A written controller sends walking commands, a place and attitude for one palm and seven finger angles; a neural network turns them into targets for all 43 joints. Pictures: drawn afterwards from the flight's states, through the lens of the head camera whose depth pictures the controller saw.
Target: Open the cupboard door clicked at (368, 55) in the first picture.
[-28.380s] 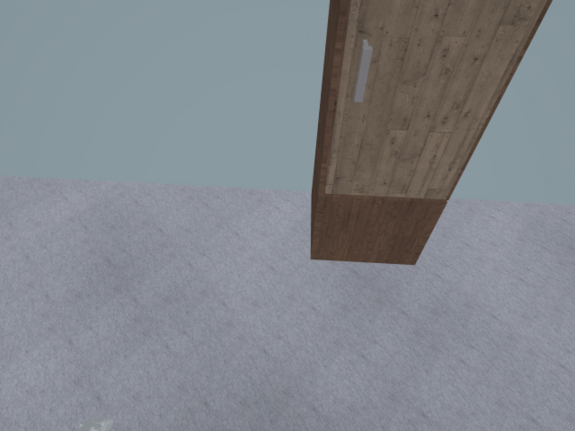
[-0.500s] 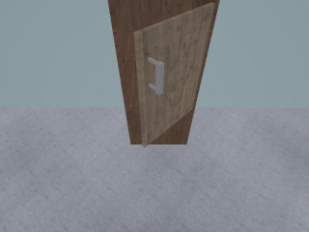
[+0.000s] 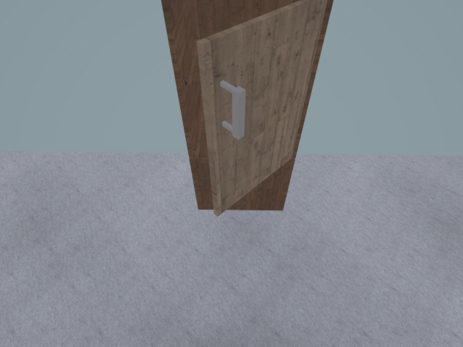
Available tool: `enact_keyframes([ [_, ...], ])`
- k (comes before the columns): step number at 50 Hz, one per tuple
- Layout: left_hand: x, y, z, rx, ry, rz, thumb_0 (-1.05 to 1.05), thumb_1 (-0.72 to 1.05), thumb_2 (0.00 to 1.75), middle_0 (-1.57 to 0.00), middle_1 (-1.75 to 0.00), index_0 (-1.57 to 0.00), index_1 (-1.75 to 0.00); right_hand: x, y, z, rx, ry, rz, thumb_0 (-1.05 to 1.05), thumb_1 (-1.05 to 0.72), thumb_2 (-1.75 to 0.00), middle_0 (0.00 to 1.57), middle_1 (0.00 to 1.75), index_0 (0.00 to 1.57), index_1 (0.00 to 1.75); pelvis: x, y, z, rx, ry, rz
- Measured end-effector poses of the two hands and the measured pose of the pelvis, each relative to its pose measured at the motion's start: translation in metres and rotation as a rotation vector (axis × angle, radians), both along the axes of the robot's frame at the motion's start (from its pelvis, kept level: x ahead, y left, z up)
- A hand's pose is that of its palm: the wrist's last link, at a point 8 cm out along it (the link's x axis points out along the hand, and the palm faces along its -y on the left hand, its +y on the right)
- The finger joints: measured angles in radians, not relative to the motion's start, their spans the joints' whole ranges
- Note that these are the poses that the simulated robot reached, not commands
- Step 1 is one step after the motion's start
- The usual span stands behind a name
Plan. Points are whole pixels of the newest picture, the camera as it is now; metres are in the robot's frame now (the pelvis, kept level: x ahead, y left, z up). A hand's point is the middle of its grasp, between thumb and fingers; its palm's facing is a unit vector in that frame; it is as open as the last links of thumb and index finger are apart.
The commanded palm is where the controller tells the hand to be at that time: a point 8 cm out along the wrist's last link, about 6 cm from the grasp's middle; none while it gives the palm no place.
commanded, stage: look to check the result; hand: left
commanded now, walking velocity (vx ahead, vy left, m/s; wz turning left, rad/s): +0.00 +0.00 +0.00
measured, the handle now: (232, 110) +0.58 +0.03 +0.09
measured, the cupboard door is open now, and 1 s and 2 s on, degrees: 44 44 44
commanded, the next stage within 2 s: walk to a spot facing it in 0.04 s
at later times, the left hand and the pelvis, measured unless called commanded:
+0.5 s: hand out of the picture +0.02 +0.18 -0.19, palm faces -0.04 -0.98 -0.21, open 7.3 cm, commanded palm none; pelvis +0.01 +0.00 -0.01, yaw -7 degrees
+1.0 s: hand out of the picture +0.14 +0.12 -0.16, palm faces -0.37 -0.88 -0.29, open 7.3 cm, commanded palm none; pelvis -0.01 -0.04 -0.01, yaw -25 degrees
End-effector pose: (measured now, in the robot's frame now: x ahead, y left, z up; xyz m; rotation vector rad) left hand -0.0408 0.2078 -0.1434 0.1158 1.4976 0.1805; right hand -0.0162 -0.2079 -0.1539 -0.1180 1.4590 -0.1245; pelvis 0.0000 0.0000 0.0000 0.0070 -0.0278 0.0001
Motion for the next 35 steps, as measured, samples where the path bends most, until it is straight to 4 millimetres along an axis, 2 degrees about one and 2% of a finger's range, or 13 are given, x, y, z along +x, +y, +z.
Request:
enact_keyframes([
  [14,0.024,-0.003,-0.001,0.008,-0.032,-0.019,0.00,0.91,0.90,-0.20,-0.30,-0.20,-0.30,0.015,-0.016,0.000,-0.026,-0.022,-0.018,0.01,-0.91,-0.90,0.20,0.30,0.20,0.30,0.007,-0.007,-0.001,-0.001,0.005,-0.027],
  [22,0.046,0.014,-0.012,0.013,-0.026,-0.069,0.00,0.91,0.90,-0.20,-0.30,-0.20,-0.30,0.017,-0.025,-0.001,-0.078,-0.058,-0.104,0.00,-0.91,-0.90,0.20,0.30,0.20,0.30,0.008,-0.003,-0.010,-0.022,0.006,-0.090],
  [26,0.070,0.028,-0.013,0.021,-0.046,-0.112,0.00,0.91,0.90,-0.20,-0.30,-0.20,-0.30,0.018,-0.025,0.003,-0.103,-0.091,-0.133,0.00,-0.91,-0.90,0.20,0.30,0.20,0.30,0.008,0.003,-0.011,-0.007,0.015,-0.137],
  [30,0.106,0.036,-0.004,0.045,-0.099,-0.183,0.00,0.91,0.90,-0.20,-0.30,-0.20,-0.30,0.009,-0.026,0.005,-0.107,-0.120,-0.156,0.00,-0.91,-0.90,0.20,0.30,0.20,0.30,0.002,0.004,-0.008,0.001,0.028,-0.189],
  [35,0.156,0.027,0.011,0.063,-0.203,-0.274,0.00,0.91,0.90,-0.20,-0.29,-0.20,-0.30,-0.010,-0.036,0.005,-0.092,-0.110,-0.192,0.00,-0.90,-0.90,0.20,0.30,0.20,0.30,-0.005,-0.005,-0.005,0.002,0.037,-0.239],
])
